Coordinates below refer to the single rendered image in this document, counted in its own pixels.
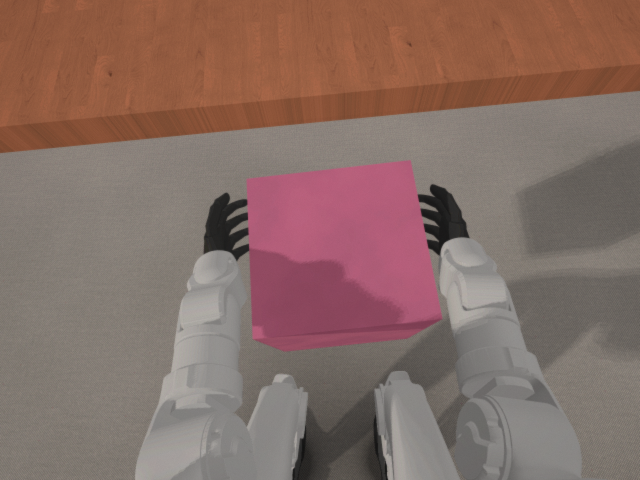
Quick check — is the robot right upper arm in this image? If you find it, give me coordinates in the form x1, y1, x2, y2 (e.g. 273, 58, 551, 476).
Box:
454, 395, 607, 480

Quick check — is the robot right hand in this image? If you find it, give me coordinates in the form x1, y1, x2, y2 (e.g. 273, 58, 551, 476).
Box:
418, 184, 470, 256

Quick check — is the carton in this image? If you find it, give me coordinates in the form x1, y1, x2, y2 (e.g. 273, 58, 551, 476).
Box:
247, 160, 443, 352

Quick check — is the robot left forearm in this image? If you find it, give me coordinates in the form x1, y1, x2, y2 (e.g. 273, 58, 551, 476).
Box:
135, 250, 247, 480

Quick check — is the robot left upper arm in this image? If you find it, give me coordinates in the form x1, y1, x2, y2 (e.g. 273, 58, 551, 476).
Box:
136, 410, 257, 480

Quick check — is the left robot thigh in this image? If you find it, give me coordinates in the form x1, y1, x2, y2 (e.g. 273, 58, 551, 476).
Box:
247, 382, 308, 480

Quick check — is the robot left hand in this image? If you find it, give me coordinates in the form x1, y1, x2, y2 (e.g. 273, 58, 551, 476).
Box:
203, 193, 249, 261

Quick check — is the robot right forearm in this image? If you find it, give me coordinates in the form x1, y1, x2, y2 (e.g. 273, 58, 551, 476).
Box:
438, 237, 582, 472

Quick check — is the robot right shin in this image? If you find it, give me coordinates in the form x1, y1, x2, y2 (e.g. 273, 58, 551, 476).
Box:
381, 371, 426, 480

